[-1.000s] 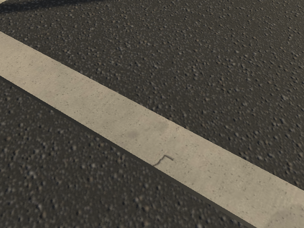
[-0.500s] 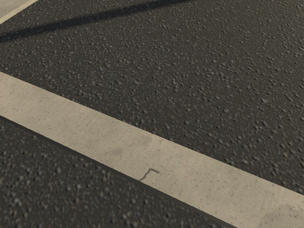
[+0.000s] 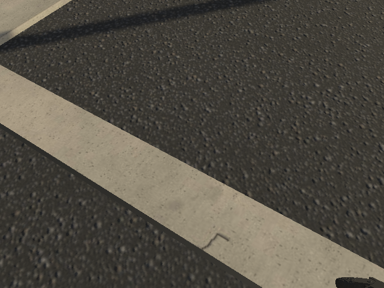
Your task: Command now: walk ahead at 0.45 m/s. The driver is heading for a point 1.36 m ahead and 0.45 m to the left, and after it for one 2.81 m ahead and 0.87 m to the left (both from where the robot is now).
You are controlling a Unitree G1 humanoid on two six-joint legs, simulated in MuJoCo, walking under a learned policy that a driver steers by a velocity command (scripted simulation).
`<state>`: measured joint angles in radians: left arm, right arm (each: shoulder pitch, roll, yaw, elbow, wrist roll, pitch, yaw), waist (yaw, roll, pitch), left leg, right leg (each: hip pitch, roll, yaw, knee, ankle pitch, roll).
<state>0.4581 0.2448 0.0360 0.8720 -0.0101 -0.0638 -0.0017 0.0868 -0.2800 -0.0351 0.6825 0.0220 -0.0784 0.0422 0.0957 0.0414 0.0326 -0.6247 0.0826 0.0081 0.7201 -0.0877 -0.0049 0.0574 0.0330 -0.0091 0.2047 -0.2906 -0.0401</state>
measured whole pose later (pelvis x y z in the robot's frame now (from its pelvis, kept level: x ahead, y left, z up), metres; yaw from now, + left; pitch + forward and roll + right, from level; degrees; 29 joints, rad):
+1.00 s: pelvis +0.56 +0.00 +0.00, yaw +6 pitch +0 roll -2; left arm 0.30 0.26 0.06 0.86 0.01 -0.11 -0.02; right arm 0.22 -0.31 -0.06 0.79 0.03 -0.03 0.00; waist 0.04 0.06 0.03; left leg -0.67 0.11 -0.10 0.98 -0.12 0.00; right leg -0.08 0.05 -0.15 0.25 -0.18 -0.06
